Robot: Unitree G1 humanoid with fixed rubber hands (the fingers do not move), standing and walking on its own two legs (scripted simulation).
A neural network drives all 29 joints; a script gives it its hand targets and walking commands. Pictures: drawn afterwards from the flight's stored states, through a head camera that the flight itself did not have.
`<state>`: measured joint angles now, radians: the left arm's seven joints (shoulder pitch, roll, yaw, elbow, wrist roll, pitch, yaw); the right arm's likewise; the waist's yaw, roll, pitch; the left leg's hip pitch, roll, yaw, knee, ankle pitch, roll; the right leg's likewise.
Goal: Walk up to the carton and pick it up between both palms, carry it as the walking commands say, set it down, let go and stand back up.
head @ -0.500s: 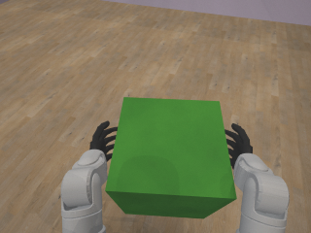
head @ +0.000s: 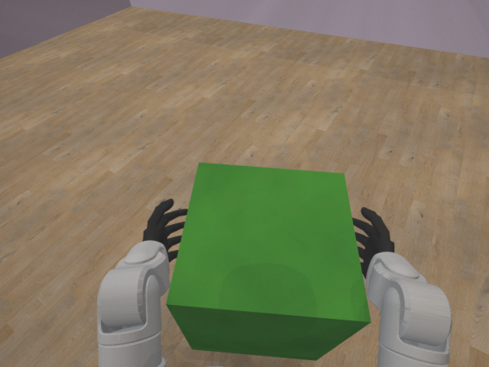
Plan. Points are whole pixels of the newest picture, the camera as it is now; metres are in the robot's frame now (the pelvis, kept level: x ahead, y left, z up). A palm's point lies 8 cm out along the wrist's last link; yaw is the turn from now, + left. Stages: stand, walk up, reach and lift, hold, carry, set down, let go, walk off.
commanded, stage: carry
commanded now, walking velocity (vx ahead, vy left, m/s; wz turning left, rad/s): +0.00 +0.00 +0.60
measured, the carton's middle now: (261, 268) +0.28 -0.01 +0.01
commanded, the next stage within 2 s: none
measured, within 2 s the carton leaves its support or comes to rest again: neither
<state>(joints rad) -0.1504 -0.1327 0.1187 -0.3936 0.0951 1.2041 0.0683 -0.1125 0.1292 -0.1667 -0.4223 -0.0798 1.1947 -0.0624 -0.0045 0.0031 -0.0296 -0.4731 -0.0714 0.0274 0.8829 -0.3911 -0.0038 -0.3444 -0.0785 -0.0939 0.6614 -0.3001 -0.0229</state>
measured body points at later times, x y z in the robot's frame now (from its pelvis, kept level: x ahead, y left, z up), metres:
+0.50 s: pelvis -0.07 +0.05 -0.01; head -0.06 +0.07 +0.44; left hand +0.13 +0.30 +0.06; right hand +0.25 +0.00 +0.08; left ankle -0.06 +0.14 -0.73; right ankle -0.05 -0.09 -0.67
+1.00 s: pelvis -0.12 +0.04 +0.01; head -0.10 +0.04 +0.46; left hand +0.00 +0.34 +0.09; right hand +0.20 +0.09 +0.09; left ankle -0.22 +0.15 -0.69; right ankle -0.04 -0.04 -0.73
